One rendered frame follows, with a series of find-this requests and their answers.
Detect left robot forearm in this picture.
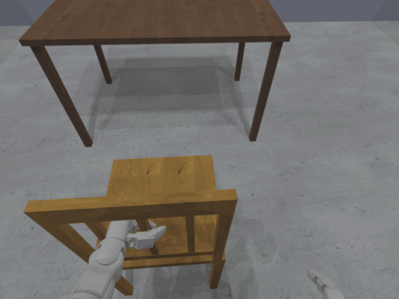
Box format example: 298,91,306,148
67,238,126,299

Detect robot right hand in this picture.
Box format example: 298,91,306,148
306,269,345,299

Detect chair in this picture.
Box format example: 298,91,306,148
24,155,238,296

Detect robot left hand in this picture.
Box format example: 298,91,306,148
105,219,166,250

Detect table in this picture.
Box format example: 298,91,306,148
19,0,291,147

